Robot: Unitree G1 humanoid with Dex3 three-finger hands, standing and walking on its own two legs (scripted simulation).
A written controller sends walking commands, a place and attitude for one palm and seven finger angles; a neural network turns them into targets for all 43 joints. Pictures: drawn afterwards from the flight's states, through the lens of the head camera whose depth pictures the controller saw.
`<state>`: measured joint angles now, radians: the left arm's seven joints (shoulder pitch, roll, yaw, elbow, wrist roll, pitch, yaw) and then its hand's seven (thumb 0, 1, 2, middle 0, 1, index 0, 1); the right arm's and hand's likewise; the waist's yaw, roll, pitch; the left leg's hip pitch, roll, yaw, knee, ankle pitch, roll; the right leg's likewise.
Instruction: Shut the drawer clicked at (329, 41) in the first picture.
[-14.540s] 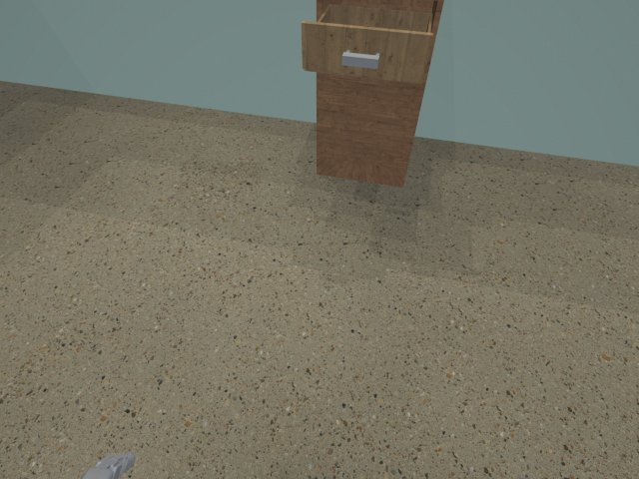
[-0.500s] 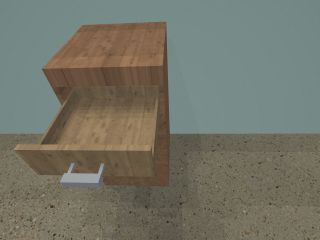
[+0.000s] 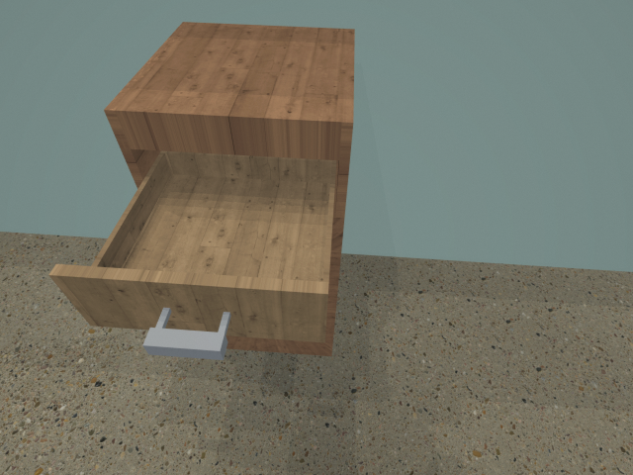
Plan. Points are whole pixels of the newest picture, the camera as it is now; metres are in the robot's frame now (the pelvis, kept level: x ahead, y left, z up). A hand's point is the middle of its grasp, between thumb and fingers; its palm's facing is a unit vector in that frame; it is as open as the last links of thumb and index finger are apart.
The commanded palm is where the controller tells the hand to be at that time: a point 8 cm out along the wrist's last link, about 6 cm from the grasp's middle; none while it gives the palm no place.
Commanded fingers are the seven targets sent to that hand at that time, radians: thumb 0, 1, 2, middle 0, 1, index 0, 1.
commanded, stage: come to a stop and stand still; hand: left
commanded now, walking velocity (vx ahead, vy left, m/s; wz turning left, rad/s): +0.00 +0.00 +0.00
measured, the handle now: (191, 329) +0.31 +0.21 -0.03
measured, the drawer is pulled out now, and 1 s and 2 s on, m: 0.30 0.30 0.29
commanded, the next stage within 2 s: look again from close up in 0.20 s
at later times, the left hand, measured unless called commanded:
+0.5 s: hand out of the picture -0.01 +0.18 -0.18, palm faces +0.01 -0.99 -0.16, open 7.4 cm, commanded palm none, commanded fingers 0.00 0.90 0.90 -0.20 -0.30 -0.20 -0.30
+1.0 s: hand out of the picture +0.07 +0.20 -0.14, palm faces +0.16 -0.95 -0.26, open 7.1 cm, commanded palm +0.10 +0.22 -0.06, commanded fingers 0.00 0.90 0.90 -0.32 -0.43 -0.32 -0.43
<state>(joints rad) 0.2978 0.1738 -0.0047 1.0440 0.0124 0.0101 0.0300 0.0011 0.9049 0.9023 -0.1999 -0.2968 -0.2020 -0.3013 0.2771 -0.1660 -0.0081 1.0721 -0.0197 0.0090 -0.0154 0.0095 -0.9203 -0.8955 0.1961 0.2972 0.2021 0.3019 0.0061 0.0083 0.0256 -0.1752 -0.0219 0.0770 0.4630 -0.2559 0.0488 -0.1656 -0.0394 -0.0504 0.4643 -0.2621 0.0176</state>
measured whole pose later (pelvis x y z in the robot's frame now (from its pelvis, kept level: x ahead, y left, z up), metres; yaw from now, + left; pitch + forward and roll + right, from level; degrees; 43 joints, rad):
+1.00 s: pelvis +0.01 +0.01 +0.00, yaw +0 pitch +0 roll +1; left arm 0.51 0.20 0.00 0.51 -0.07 0.06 0.13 0.04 0.97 0.90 -0.22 -0.31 -0.22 -0.31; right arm 0.38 -0.15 0.02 0.99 0.02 -0.16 -0.05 0.02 -0.93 -0.90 0.20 0.30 0.20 0.30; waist 0.00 -0.04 0.01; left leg -0.19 -0.06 0.10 0.43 -0.24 0.06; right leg -0.24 -0.07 -0.02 0.55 -0.31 0.00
